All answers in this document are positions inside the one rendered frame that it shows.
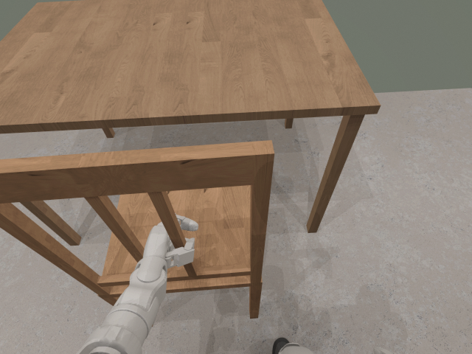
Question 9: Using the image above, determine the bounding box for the table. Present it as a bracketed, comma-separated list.
[0, 0, 381, 246]

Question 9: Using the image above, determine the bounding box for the chair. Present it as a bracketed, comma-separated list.
[0, 140, 274, 326]

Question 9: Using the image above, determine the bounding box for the robot right shin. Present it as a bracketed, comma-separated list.
[280, 343, 300, 353]

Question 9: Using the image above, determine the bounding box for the left robot hand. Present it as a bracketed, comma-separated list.
[143, 213, 198, 268]

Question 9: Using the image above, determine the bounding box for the robot left forearm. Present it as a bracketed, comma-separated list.
[76, 256, 167, 354]

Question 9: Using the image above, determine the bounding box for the robot right foot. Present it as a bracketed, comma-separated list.
[272, 338, 289, 354]

